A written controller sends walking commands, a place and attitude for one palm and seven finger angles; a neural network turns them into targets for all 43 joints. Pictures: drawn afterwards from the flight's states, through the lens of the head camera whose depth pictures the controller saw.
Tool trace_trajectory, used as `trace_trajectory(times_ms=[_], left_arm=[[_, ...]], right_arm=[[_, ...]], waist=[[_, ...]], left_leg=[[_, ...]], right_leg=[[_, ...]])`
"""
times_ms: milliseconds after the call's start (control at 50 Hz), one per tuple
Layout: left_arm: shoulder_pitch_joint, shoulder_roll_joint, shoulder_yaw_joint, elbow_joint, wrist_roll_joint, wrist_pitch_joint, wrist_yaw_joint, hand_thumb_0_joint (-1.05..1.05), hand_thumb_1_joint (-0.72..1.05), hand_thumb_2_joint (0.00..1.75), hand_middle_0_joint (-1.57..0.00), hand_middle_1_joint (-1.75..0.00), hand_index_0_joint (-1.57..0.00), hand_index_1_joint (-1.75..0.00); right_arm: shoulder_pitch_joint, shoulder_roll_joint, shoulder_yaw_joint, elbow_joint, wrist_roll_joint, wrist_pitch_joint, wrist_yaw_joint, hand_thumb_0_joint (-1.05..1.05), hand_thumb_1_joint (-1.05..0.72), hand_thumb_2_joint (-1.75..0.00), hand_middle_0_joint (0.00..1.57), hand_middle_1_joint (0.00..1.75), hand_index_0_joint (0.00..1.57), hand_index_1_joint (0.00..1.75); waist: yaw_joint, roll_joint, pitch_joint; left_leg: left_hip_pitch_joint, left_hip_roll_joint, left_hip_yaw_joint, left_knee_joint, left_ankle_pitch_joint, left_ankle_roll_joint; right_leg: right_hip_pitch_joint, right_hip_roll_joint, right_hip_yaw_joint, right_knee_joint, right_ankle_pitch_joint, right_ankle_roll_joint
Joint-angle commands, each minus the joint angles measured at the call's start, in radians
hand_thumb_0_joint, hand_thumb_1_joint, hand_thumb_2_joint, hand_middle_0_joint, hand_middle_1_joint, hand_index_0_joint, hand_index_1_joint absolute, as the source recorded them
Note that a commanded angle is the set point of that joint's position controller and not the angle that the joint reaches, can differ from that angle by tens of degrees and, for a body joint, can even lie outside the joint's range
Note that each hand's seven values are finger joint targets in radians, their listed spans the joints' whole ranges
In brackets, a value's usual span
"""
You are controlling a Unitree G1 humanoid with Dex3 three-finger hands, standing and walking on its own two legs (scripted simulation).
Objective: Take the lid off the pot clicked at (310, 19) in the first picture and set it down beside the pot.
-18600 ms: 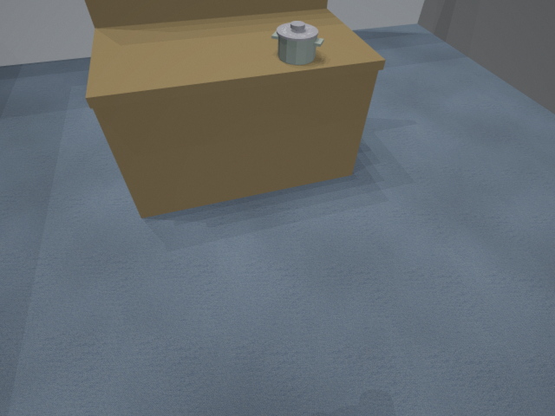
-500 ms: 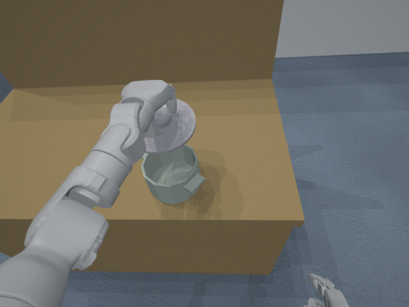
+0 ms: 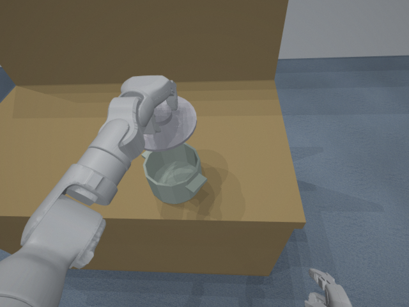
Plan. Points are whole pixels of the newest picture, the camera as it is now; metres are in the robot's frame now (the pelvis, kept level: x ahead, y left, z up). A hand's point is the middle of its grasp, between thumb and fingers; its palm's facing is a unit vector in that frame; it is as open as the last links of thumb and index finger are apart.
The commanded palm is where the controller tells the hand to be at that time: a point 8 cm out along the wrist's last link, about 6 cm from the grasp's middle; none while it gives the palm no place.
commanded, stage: move the lid sideways beside the pot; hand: left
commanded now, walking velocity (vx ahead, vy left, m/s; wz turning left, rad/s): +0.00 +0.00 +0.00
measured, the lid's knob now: (159, 114) +0.48 +0.11 +0.12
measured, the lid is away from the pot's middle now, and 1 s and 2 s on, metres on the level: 0.01 0.13 0.25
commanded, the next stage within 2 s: lower the lid onto the table in 1.98 s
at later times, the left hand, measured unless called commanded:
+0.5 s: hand (124, 115) +0.45 +0.17 +0.15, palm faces -0.28 -0.01 -0.96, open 8.6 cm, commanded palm +0.44 +0.18 +0.22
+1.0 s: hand (93, 118) +0.44 +0.23 +0.15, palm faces -0.29 -0.01 -0.96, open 8.6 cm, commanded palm +0.43 +0.24 +0.22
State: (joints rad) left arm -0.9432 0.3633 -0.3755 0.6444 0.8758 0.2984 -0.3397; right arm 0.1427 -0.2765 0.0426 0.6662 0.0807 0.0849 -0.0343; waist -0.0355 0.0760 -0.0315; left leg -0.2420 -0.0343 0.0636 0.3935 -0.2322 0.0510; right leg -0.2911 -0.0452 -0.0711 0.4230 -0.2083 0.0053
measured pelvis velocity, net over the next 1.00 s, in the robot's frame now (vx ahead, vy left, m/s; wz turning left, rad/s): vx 0.00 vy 0.01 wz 0.01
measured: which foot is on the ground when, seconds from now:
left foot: down 0.00-1.00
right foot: down 0.00-1.00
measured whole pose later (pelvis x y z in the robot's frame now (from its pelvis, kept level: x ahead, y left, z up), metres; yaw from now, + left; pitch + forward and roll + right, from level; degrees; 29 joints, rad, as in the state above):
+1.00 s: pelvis +0.00 +0.01 +0.00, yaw +1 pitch +5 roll -1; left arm -0.88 0.59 -0.19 0.66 0.90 0.12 -0.42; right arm 0.17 -0.29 0.04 0.65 0.09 0.11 -0.04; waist -0.04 0.07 -0.02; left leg -0.25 -0.04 0.05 0.39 -0.23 0.07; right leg -0.28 -0.05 -0.08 0.37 -0.18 0.02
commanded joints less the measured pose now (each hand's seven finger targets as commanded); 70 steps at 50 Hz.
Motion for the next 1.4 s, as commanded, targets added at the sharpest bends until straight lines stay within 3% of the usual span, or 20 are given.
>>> trace_trajectory(times_ms=[0,100,200,260,300,420,500,560,700,820,900,960,980,1060,1120,1180,1240,1280,1340,1380], left_arm=[[-0.655,0.316,0.223,-0.257,0.034,-0.015,0.092,0.00,0.56,1.03,-0.82,-1.05,-0.77,-1.01],[-0.598,0.272,0.181,-0.088,0.054,0.015,0.093,0.00,0.56,1.03,-0.82,-1.05,-0.77,-1.01],[-0.660,0.304,0.186,-0.210,0.045,-0.017,0.055,0.00,0.56,1.03,-0.82,-1.05,-0.77,-1.01],[-0.643,0.290,0.167,-0.158,0.047,-0.033,0.033,0.00,0.56,1.03,-0.82,-1.05,-0.77,-1.01],[-0.653,0.346,0.209,-0.165,0.038,-0.057,0.028,0.00,0.56,1.03,-0.82,-1.05,-0.77,-1.01],[-0.659,0.377,0.229,-0.177,0.041,-0.121,0.030,0.00,0.56,1.03,-0.82,-1.05,-0.77,-1.01],[-0.573,0.427,0.278,-0.142,0.044,-0.123,0.032,0.00,0.56,1.03,-0.82,-1.05,-0.77,-1.01],[-0.563,0.418,0.267,-0.123,0.044,-0.116,0.028,0.00,0.56,1.03,-0.82,-1.05,-0.77,-1.01],[-0.629,0.498,0.309,-0.308,0.045,-0.157,0.018,0.00,0.56,1.03,-0.82,-1.05,-0.77,-1.01],[-0.520,0.498,0.315,-0.139,0.036,-0.145,-0.003,0.00,0.56,1.03,-0.82,-1.05,-0.77,-1.01],[-0.539,0.520,0.320,-0.266,0.037,-0.173,-0.012,0.00,0.56,1.03,-0.82,-1.05,-0.77,-1.01],[-0.506,0.521,0.315,-0.155,0.039,-0.175,-0.026,0.00,0.56,1.03,-0.82,-1.05,-0.77,-1.01],[-0.531,0.557,0.337,-0.169,0.030,-0.183,-0.026,0.00,0.56,1.03,-0.82,-1.05,-0.77,-1.01],[-0.584,0.567,0.333,-0.172,0.032,-0.205,-0.030,0.00,0.56,1.03,-0.82,-1.05,-0.77,-1.01],[-0.568,0.636,0.387,-0.165,0.038,-0.234,-0.024,0.00,0.56,1.03,-0.82,-1.05,-0.77,-1.01],[-0.580,0.599,0.350,-0.170,0.026,-0.255,-0.030,0.00,0.56,1.03,-0.82,-1.05,-0.77,-1.01],[-0.545,0.626,0.369,-0.075,0.029,-0.258,-0.036,0.00,0.56,1.03,-0.82,-1.05,-0.77,-1.01],[-0.580,0.652,0.382,-0.148,0.023,-0.279,-0.035,0.00,0.56,1.03,-0.82,-1.05,-0.77,-1.01],[-0.578,0.623,0.361,-0.141,0.032,-0.290,-0.040,0.00,0.56,1.03,-0.82,-1.05,-0.77,-1.01],[-0.566,0.695,0.417,-0.162,0.026,-0.306,-0.035,0.00,0.56,1.03,-0.82,-1.05,-0.77,-1.01]], right_arm=[[-0.072,-0.101,-0.032,-0.124,-0.010,-0.048,-0.003,0.00,-0.90,-0.90,0.20,0.30,0.20,0.30],[-0.083,-0.106,-0.024,-0.104,-0.001,-0.026,-0.010,0.00,-0.90,-0.90,0.20,0.30,0.20,0.30],[-0.082,-0.106,-0.033,-0.137,-0.005,-0.040,-0.017,0.00,-0.90,-0.90,0.20,0.30,0.20,0.30],[-0.068,-0.107,-0.033,-0.128,-0.003,-0.038,-0.024,0.00,-0.90,-0.90,0.20,0.30,0.20,0.30],[-0.050,-0.113,-0.035,-0.125,-0.002,-0.044,-0.030,0.00,-0.90,-0.90,0.20,0.30,0.20,0.30],[-0.028,-0.116,-0.037,-0.119,-0.005,-0.053,-0.033,0.00,-0.90,-0.90,0.20,0.30,0.20,0.30],[-0.015,-0.129,-0.042,-0.117,-0.005,-0.036,-0.022,0.00,-0.90,-0.90,0.20,0.30,0.20,0.30],[-0.025,-0.133,-0.043,-0.121,-0.001,-0.028,-0.019,0.00,-0.90,-0.90,0.20,0.30,0.20,0.30],[-0.016,-0.134,-0.053,-0.144,-0.005,-0.041,-0.017,0.00,-0.90,-0.90,0.20,0.30,0.20,0.30],[-0.010,-0.148,-0.049,-0.122,0.002,-0.014,-0.012,0.00,-0.90,-0.90,0.20,0.30,0.20,0.30],[-0.025,-0.141,-0.052,-0.148,-0.002,-0.014,-0.011,0.00,-0.90,-0.90,0.20,0.30,0.20,0.30],[-0.018,-0.144,-0.047,-0.134,0.002,0.000,-0.016,0.00,-0.90,-0.90,0.20,0.30,0.20,0.30],[-0.008,-0.157,-0.051,-0.127,0.004,0.004,-0.017,0.00,-0.90,-0.90,0.20,0.30,0.20,0.30],[-0.011,-0.148,-0.048,-0.130,0.004,0.006,-0.025,0.00,-0.90,-0.90,0.20,0.30,0.20,0.30],[0.003,-0.153,-0.050,-0.130,0.000,0.004,-0.031,0.00,-0.90,-0.90,0.20,0.30,0.20,0.30],[0.008,-0.154,-0.055,-0.126,0.000,0.005,-0.029,0.00,-0.90,-0.90,0.20,0.30,0.20,0.30],[0.026,-0.162,-0.052,-0.108,0.004,0.019,-0.033,0.00,-0.90,-0.90,0.20,0.30,0.20,0.30],[0.022,-0.169,-0.057,-0.119,0.000,0.018,-0.029,0.00,-0.90,-0.90,0.20,0.30,0.20,0.30],[0.032,-0.162,-0.060,-0.112,0.001,0.022,-0.027,0.00,-0.90,-0.90,0.20,0.30,0.20,0.30],[0.038,-0.176,-0.066,-0.113,-0.003,0.024,-0.026,0.00,-0.90,-0.90,0.20,0.30,0.20,0.30]], waist=[[0.009,-0.076,-0.509],[-0.001,-0.134,-0.374],[-0.009,-0.064,-0.493],[-0.021,-0.084,-0.457],[-0.021,-0.105,-0.453],[-0.016,-0.033,-0.442],[-0.006,-0.054,-0.435],[-0.006,-0.063,-0.406],[-0.010,0.017,-0.552],[-0.011,-0.060,-0.396],[-0.007,-0.003,-0.487],[-0.018,-0.033,-0.413],[-0.022,-0.037,-0.408],[-0.022,-0.010,-0.423],[-0.016,-0.005,-0.461],[-0.027,0.036,-0.441],[-0.026,-0.006,-0.406],[-0.023,0.035,-0.437],[-0.029,0.047,-0.455],[-0.023,0.049,-0.461]], left_leg=[[0.189,0.018,-0.094,0.003,0.405,0.014],[0.100,0.022,-0.081,-0.024,0.287,0.010],[0.183,0.015,-0.089,-0.003,0.335,0.019],[0.176,0.017,-0.091,-0.006,0.314,0.019],[0.169,0.015,-0.091,-0.011,0.306,0.024],[0.193,0.019,-0.104,-0.009,0.356,0.018],[0.173,0.026,-0.102,-0.007,0.389,0.016],[0.151,0.024,-0.099,-0.011,0.357,0.019],[0.280,0.032,-0.125,0.014,0.542,0.017],[0.174,0.029,-0.108,0.002,0.436,0.018],[0.248,0.032,-0.122,0.015,0.543,0.018],[0.198,0.029,-0.112,0.012,0.453,0.019],[0.189,0.031,-0.114,0.009,0.447,0.017],[0.198,0.026,-0.115,0.001,0.403,0.020],[0.208,0.025,-0.117,0.012,0.431,0.024],[0.223,0.027,-0.123,0.019,0.462,0.017],[0.179,0.028,-0.116,0.009,0.397,0.020],[0.203,0.026,-0.122,0.016,0.436,0.018],[0.242,0.038,-0.138,0.021,0.494,0.011],[0.249,0.037,-0.140,0.025,0.509,0.010]], right_leg=[[0.223,0.022,0.045,0.012,0.417,-0.046],[0.170,0.022,0.035,-0.004,0.327,-0.046],[0.196,0.018,0.051,0.000,0.361,-0.045],[0.168,0.020,0.042,-0.012,0.335,-0.043],[0.183,0.022,0.045,-0.018,0.334,-0.041],[0.161,0.020,0.038,-0.019,0.340,-0.049],[0.181,0.021,0.039,-0.024,0.360,-0.048],[0.169,0.020,0.035,-0.026,0.346,-0.049],[0.188,0.023,0.042,-0.023,0.400,-0.046],[0.156,0.025,0.028,-0.040,0.362,-0.047],[0.173,0.022,0.034,-0.032,0.388,-0.046],[0.149,0.025,0.028,-0.047,0.353,-0.046],[0.152,0.022,0.026,-0.049,0.353,-0.050],[0.145,0.024,0.024,-0.053,0.323,-0.050],[0.170,0.025,0.028,-0.052,0.343,-0.052],[0.130,0.023,0.024,-0.057,0.334,-0.054],[0.132,0.027,0.016,-0.061,0.312,-0.052],[0.136,0.022,0.019,-0.058,0.327,-0.057],[0.103,0.030,0.012,-0.061,0.306,-0.052],[0.111,0.028,0.016,-0.062,0.312,-0.056]])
